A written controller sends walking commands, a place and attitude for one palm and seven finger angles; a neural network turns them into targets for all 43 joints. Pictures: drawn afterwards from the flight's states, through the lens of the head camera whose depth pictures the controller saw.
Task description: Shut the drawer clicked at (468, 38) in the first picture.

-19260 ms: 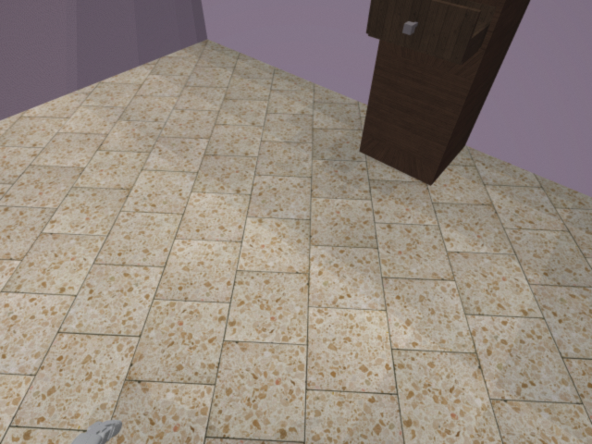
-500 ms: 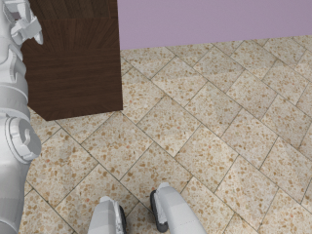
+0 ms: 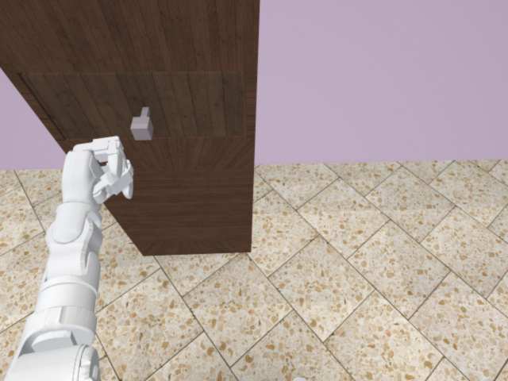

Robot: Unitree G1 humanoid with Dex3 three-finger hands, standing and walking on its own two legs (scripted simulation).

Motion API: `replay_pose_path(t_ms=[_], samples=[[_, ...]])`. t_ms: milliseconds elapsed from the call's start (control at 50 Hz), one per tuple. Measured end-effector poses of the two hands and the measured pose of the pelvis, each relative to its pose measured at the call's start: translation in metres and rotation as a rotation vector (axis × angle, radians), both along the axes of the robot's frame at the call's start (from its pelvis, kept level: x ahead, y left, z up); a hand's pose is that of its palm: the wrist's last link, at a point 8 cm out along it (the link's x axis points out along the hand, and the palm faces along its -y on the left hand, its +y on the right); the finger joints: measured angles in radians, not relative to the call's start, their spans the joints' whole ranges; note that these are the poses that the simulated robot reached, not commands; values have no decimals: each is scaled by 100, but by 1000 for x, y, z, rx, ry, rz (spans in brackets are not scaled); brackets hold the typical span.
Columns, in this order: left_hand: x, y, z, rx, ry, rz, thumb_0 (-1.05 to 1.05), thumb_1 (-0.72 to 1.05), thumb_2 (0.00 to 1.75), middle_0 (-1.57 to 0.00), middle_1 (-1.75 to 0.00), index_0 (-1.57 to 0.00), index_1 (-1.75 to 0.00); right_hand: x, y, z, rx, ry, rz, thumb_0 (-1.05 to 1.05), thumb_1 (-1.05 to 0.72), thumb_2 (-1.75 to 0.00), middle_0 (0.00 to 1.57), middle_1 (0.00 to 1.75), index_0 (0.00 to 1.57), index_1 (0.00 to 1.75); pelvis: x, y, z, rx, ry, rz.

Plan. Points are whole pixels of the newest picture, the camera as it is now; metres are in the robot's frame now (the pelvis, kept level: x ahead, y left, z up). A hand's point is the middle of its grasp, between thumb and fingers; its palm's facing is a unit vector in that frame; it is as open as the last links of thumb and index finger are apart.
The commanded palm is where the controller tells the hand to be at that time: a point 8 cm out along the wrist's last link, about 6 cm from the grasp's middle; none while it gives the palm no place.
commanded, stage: draw the hand back to the body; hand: left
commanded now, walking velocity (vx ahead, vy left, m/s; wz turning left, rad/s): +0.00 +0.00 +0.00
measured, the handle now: (143, 122) +0.57 +0.20 +0.03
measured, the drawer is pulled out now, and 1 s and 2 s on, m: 0.00 0.00 0.00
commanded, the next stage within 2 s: step back with the hand held close in 1.06 s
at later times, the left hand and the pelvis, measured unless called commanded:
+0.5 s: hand (46, 266) +0.25 +0.22 +0.15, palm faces +0.30 -0.92 -0.24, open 3.3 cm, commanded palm +0.20 +0.26 +0.16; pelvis -0.03 -0.01 +0.03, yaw +3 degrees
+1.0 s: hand out of the picture +0.12 +0.24 +0.20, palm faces +0.46 -0.80 -0.40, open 3.3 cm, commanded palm +0.08 +0.28 +0.21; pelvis -0.04 -0.01 +0.04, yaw +3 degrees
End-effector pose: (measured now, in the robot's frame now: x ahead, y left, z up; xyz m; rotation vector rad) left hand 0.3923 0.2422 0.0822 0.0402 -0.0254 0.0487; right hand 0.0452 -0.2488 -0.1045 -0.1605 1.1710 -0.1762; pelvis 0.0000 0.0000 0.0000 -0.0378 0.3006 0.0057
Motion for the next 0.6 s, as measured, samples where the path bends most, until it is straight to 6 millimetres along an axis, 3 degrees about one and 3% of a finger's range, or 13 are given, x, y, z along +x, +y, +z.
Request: replay_pose_path(t_ms=[140,280,420,600], samples=[[-51,1,21,-1,-20,-37,2,90,90,-140,-160,-140,-160,73,0,18,-13,-213,87,1,-91,-90,20,30,20,30,-2,-3,8,3,-88,36],[-102,2,39,116,22,43,2,90,90,-140,-160,-140,-160,112,11,42,-7,-381,130,1,-91,-90,20,30,20,30,-14,-6,17,25,-179,35],[-154,15,65,188,3,207,2,90,90,-140,-160,-140,-160,122,29,61,13,-450,169,1,-91,-90,20,30,20,30,-24,-9,29,37,-270,40],[-213,21,91,242,-42,285,2,90,90,-140,-160,-140,-160,107,38,63,31,-463,204,1,-91,-90,20,30,20,30,-33,-9,37,40,-348,41]])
